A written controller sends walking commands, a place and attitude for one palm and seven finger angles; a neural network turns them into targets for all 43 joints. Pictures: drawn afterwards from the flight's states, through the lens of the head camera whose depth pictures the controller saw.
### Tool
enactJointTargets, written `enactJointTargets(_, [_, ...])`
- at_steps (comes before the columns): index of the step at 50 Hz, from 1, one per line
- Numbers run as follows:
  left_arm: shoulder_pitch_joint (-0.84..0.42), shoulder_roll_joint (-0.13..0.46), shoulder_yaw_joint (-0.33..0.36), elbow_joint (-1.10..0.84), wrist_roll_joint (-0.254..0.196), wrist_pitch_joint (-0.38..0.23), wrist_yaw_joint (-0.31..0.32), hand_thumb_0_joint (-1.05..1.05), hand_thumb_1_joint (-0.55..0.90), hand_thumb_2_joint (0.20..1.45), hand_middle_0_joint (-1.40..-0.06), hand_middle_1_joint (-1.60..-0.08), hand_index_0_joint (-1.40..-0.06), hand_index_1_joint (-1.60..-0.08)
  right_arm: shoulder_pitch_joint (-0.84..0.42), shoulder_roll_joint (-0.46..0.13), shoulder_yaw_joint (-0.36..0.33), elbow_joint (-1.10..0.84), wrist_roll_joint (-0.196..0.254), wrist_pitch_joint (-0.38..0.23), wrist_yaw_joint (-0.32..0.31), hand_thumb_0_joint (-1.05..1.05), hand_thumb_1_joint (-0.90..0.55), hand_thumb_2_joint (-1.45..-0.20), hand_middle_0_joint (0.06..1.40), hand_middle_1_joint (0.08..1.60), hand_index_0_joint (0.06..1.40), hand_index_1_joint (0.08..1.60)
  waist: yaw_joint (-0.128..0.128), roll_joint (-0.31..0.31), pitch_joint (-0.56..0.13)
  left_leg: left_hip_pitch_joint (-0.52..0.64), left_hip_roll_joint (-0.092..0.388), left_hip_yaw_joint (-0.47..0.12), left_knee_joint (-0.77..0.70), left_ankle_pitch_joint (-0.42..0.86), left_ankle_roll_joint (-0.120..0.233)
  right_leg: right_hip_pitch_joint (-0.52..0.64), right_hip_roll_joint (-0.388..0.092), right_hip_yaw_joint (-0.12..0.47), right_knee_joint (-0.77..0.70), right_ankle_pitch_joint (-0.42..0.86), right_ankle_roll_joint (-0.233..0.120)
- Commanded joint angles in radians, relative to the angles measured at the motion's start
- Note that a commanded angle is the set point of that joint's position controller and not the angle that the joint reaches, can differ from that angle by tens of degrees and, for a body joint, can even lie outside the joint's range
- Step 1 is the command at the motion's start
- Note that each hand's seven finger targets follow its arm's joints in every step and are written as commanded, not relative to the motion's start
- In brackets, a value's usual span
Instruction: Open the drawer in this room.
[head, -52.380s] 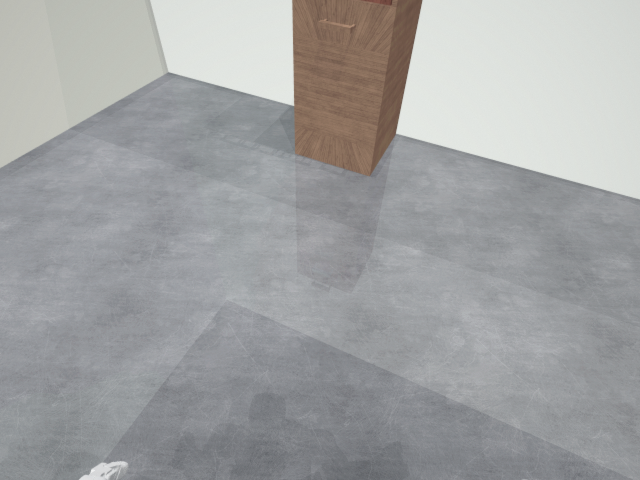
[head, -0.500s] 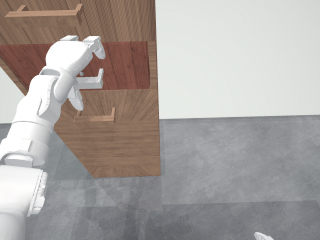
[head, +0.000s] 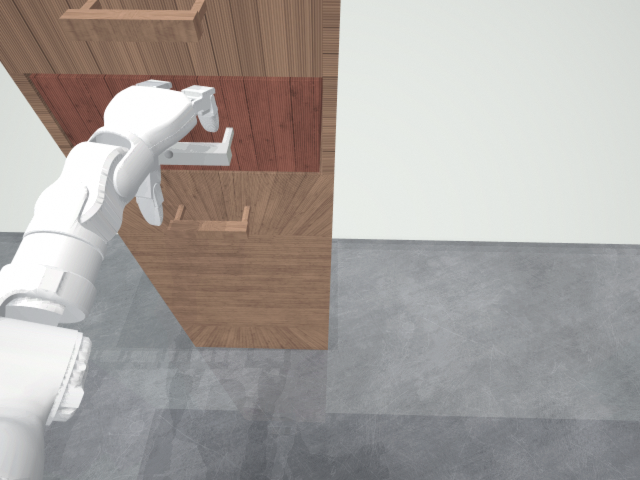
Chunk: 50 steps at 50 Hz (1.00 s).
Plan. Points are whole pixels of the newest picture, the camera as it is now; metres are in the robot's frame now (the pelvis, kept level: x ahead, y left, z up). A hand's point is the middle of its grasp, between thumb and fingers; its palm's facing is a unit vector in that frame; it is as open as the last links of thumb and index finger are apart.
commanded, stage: move the hooked fingers above the handle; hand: left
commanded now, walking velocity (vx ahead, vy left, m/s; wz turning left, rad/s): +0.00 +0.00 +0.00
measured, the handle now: (184, 143) +0.54 +0.22 +0.11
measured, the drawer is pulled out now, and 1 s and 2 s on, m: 0.00 0.00 0.00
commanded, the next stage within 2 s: none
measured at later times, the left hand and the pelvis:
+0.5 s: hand (155, 152) +0.47 +0.23 +0.14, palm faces -0.12 +0.05 -0.99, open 13.7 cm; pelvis +0.00 +0.00 +0.00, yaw -2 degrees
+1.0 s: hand (144, 149) +0.47 +0.25 +0.15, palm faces -0.13 +0.03 -0.99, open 13.7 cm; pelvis +0.01 -0.01 +0.00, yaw -2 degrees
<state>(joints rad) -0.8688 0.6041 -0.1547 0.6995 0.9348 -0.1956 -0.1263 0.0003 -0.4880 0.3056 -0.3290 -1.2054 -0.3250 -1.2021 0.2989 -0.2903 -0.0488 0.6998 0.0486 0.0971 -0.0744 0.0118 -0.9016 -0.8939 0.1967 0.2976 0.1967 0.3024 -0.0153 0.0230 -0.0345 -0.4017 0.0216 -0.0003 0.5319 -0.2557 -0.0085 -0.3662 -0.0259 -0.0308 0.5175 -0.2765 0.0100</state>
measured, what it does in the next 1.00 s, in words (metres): stands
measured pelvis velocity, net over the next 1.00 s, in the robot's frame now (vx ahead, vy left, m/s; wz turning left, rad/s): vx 0.01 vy -0.01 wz -0.04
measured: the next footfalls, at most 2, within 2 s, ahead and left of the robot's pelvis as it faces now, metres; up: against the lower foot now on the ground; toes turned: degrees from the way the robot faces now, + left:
none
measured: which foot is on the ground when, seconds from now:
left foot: down 0.00-1.00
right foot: down 0.00-1.00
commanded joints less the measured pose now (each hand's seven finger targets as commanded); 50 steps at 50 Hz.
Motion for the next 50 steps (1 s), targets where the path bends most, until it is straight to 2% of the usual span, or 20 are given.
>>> enactJointTargets(1, [-0.616, 0.330, 0.248, -0.129, -0.010, 0.025, 0.158, 0.000, -0.500, 0.300, -0.300, -1.200, -0.300, -1.200, 0.045, -0.130, -0.029, -0.067, -0.014, -0.028, 0.018, 0.000, -0.900, -0.900, 0.200, 0.300, 0.200, 0.300, -0.039, 0.069, -0.390, 0.213, -0.046, 0.015, -0.027, 0.315, 0.031, 0.039, 0.061, -0.001, -0.043, 0.225, -0.051])
enactJointTargets(5, [-0.560, 0.363, 0.256, 0.072, 0.063, 0.175, 0.229, 0.000, -0.500, 0.300, -0.300, -1.200, -0.300, -1.200, 0.000, -0.123, -0.005, -0.077, -0.010, -0.010, 0.039, 0.000, -0.900, -0.900, 0.200, 0.300, 0.200, 0.300, 0.004, 0.046, -0.358, 0.099, -0.035, 0.041, -0.053, 0.290, 0.018, 0.085, 0.054, -0.009, -0.025, 0.217, -0.048])
enactJointTargets(9, [-0.502, 0.368, 0.233, 0.135, 0.125, 0.262, 0.183, 0.000, -0.500, 0.300, -0.300, -1.200, -0.300, -1.200, -0.004, -0.132, -0.007, -0.111, -0.010, 0.011, 0.037, 0.000, -0.900, -0.900, 0.200, 0.300, 0.200, 0.300, 0.012, -0.006, -0.438, 0.106, -0.028, 0.066, -0.051, 0.324, 0.029, 0.156, 0.048, -0.001, -0.017, 0.290, -0.038])
enactJointTargets(11, [-0.461, 0.385, 0.249, 0.165, 0.122, 0.266, 0.151, 0.000, -0.500, 0.300, -0.300, -1.200, -0.300, -1.200, -0.012, -0.136, -0.004, -0.123, -0.005, 0.024, 0.028, 0.000, -0.900, -0.900, 0.200, 0.300, 0.200, 0.300, 0.011, -0.076, -0.418, 0.086, -0.030, 0.073, -0.058, 0.298, 0.037, 0.186, 0.046, 0.006, -0.030, 0.290, -0.034])
enactJointTargets(13, [-0.422, 0.349, 0.213, 0.207, 0.106, 0.276, 0.121, 0.000, -0.500, 0.300, -0.300, -1.200, -0.300, -1.200, -0.024, -0.137, 0.004, -0.134, 0.005, 0.030, 0.013, 0.000, -0.900, -0.900, 0.200, 0.300, 0.200, 0.300, -0.003, -0.134, -0.315, 0.053, -0.027, 0.080, -0.077, 0.208, 0.044, 0.148, 0.039, 0.008, -0.050, 0.233, -0.024])
enactJointTargets(15, [-0.435, 0.363, 0.212, 0.200, 0.095, 0.257, 0.086, 0.000, -0.500, 0.300, -0.300, -1.200, -0.300, -1.200, -0.024, -0.146, 0.006, -0.144, 0.012, 0.022, -0.002, 0.000, -0.900, -0.900, 0.200, 0.300, 0.200, 0.300, -0.019, -0.179, -0.273, 0.040, -0.028, 0.080, -0.085, 0.142, 0.052, 0.134, 0.035, 0.016, -0.071, 0.191, -0.016])
enactJointTargets(17, [-0.476, 0.343, 0.188, 0.150, 0.090, 0.201, 0.053, 0.000, -0.500, 0.300, -0.300, -1.200, -0.300, -1.200, -0.017, -0.143, 0.002, -0.153, 0.015, 0.012, -0.014, 0.000, -0.900, -0.900, 0.200, 0.300, 0.200, 0.300, -0.037, -0.159, -0.286, 0.059, -0.029, 0.076, -0.077, 0.122, 0.061, 0.119, 0.032, 0.031, -0.076, 0.174, -0.013])
enactJointTargets(18, [-0.480, 0.363, 0.207, 0.115, 0.093, 0.167, 0.043, 0.000, -0.500, 0.300, -0.300, -1.200, -0.300, -1.200, -0.004, -0.143, -0.004, -0.152, 0.012, 0.008, -0.020, 0.000, -0.900, -0.900, 0.200, 0.300, 0.200, 0.300, -0.039, -0.126, -0.310, 0.077, -0.029, 0.071, -0.068, 0.133, 0.064, 0.115, 0.033, 0.036, -0.069, 0.183, -0.016])
enactJointTargets(21, [-0.587, 0.244, 0.118, -0.097, 0.062, 0.044, 0.027, 0.000, -0.500, 0.300, -0.300, -1.200, -0.300, -1.200, 0.025, -0.119, -0.025, -0.155, -0.001, -0.012, -0.021, 0.000, -0.900, -0.900, 0.200, 0.300, 0.200, 0.300, -0.075, -0.031, -0.387, 0.178, -0.033, 0.057, -0.032, 0.197, 0.069, 0.080, 0.041, 0.043, -0.064, 0.221, -0.021])
enactJointTargets(25, [-0.642, 0.292, 0.187, -0.211, 0.021, -0.033, 0.072, 0.000, -0.500, 0.300, -0.300, -1.200, -0.300, -1.200, 0.066, -0.117, -0.046, -0.115, -0.010, -0.025, -0.017, 0.000, -0.900, -0.900, 0.200, 0.300, 0.200, 0.300, -0.074, 0.090, -0.444, 0.262, -0.042, 0.035, 0.004, 0.292, 0.058, 0.034, 0.057, 0.034, -0.043, 0.259, -0.036])
enactJointTargets(27, [-0.654, 0.322, 0.228, -0.225, 0.008, -0.034, 0.116, 0.000, -0.500, 0.300, -0.300, -1.200, -0.300, -1.200, 0.077, -0.118, -0.049, -0.094, -0.015, -0.027, -0.003, 0.000, -0.900, -0.900, 0.200, 0.300, 0.200, 0.300, -0.062, 0.110, -0.476, 0.273, -0.042, 0.027, 0.014, 0.362, 0.049, 0.044, 0.062, 0.026, -0.032, 0.299, -0.039])
enactJointTargets(30, [-0.612, 0.341, 0.265, -0.114, 0.023, 0.032, 0.180, 0.000, -0.500, 0.300, -0.300, -1.200, -0.300, -1.200, 0.067, -0.119, -0.041, -0.069, -0.018, -0.018, 0.023, 0.000, -0.900, -0.900, 0.200, 0.300, 0.200, 0.300, -0.039, 0.128, -0.438, 0.217, -0.040, 0.031, 0.007, 0.392, 0.035, 0.049, 0.064, 0.007, -0.017, 0.311, -0.046])
enactJointTargets(32, [-0.559, 0.378, 0.286, 0.034, 0.045, 0.112, 0.204, 0.000, -0.500, 0.300, -0.300, -1.200, -0.300, -1.200, 0.048, -0.130, -0.030, -0.062, -0.011, -0.008, 0.033, 0.000, -0.900, -0.900, 0.200, 0.300, 0.200, 0.300, -0.029, 0.060, -0.373, 0.126, -0.039, 0.042, -0.011, 0.344, 0.032, 0.076, 0.061, 0.003, -0.019, 0.300, -0.042])
enactJointTargets(35, [-0.499, 0.344, 0.235, 0.082, 0.079, 0.206, 0.185, 0.000, -0.500, 0.300, -0.300, -1.200, -0.300, -1.200, 0.026, -0.136, -0.023, -0.084, -0.008, 0.004, 0.043, 0.000, -0.900, -0.900, 0.200, 0.300, 0.200, 0.300, -0.008, 0.044, -0.399, 0.110, -0.035, 0.059, -0.021, 0.375, 0.031, 0.116, 0.056, 0.000, -0.008, 0.341, -0.041])
enactJointTargets(37, [-0.470, 0.385, 0.267, 0.062, 0.096, 0.223, 0.165, 0.000, -0.500, 0.300, -0.300, -1.200, -0.300, -1.200, 0.010, -0.137, -0.020, -0.104, -0.008, 0.018, 0.045, 0.000, -0.900, -0.900, 0.200, 0.300, 0.200, 0.300, 0.015, 0.017, -0.442, 0.116, -0.035, 0.068, -0.019, 0.413, 0.036, 0.169, 0.053, 0.006, -0.002, 0.390, -0.039])
enactJointTargets(40, [-0.412, 0.357, 0.229, 0.118, 0.102, 0.256, 0.128, 0.000, -0.500, 0.300, -0.300, -1.200, -0.300, -1.200, -0.022, -0.136, -0.007, -0.128, 0.002, 0.034, 0.029, 0.000, -0.900, -0.900, 0.200, 0.300, 0.200, 0.300, 0.004, -0.079, -0.349, 0.072, -0.034, 0.078, -0.041, 0.309, 0.043, 0.161, 0.046, 0.006, -0.023, 0.334, -0.028])
enactJointTargets(42, [-0.417, 0.335, 0.204, 0.127, 0.089, 0.246, 0.096, 0.000, -0.500, 0.300, -0.300, -1.200, -0.300, -1.200, -0.033, -0.143, -0.005, -0.143, 0.011, 0.030, 0.015, 0.000, -0.900, -0.900, 0.200, 0.300, 0.200, 0.300, -0.017, -0.122, -0.297, 0.067, -0.033, 0.078, -0.052, 0.233, 0.052, 0.137, 0.041, 0.016, -0.046, 0.277, -0.021])
enactJointTargets(44, [-0.420, 0.381, 0.235, 0.092, 0.087, 0.212, 0.065, 0.000, -0.500, 0.300, -0.300, -1.200, -0.300, -1.200, -0.028, -0.143, -0.005, -0.156, 0.009, 0.025, 0.001, 0.000, -0.900, -0.900, 0.200, 0.300, 0.200, 0.300, -0.013, -0.126, -0.336, 0.078, -0.036, 0.078, -0.048, 0.224, 0.059, 0.165, 0.036, 0.026, -0.045, 0.290, -0.017])
enactJointTargets(46, [-0.467, 0.349, 0.207, 0.031, 0.076, 0.150, 0.033, 0.000, -0.500, 0.300, -0.300, -1.200, -0.300, -1.200, -0.017, -0.137, -0.009, -0.165, 0.008, 0.017, -0.012, 0.000, -0.900, -0.900, 0.200, 0.300, 0.200, 0.300, -0.042, -0.118, -0.364, 0.101, -0.038, 0.071, -0.035, 0.228, 0.066, 0.165, 0.033, 0.034, -0.046, 0.303, -0.015])
enactJointTargets(50, [-0.581, 0.286, 0.163, -0.165, 0.051, 0.025, 0.031, 0.000, -0.500, 0.300, -0.300, -1.200, -0.300, -1.200, 0.015, -0.117, -0.031, -0.147, -0.004, -0.005, -0.016, 0.000, -0.900, -0.900, 0.200, 0.300, 0.200, 0.300, -0.069, 0.026, -0.413, 0.218, -0.041, 0.048, 0.003, 0.283, 0.067, 0.070, 0.047, 0.037, -0.035, 0.300, -0.025])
